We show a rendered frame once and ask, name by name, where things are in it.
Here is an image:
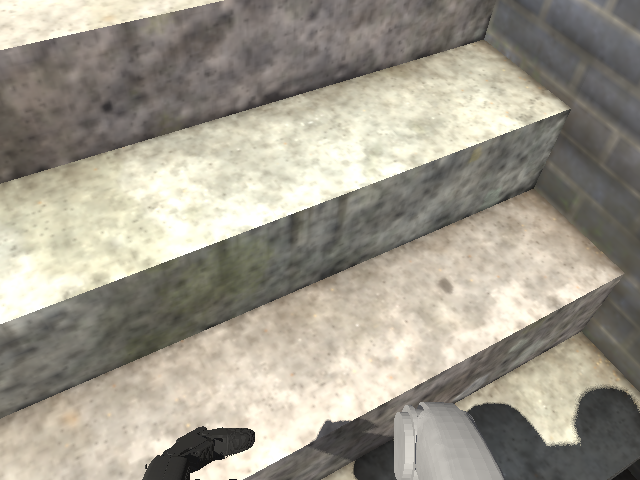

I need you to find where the robot left hand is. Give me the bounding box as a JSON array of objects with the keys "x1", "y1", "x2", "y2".
[{"x1": 142, "y1": 426, "x2": 255, "y2": 480}]

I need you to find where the right robot thigh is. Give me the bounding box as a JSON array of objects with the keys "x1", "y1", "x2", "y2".
[{"x1": 394, "y1": 402, "x2": 506, "y2": 480}]

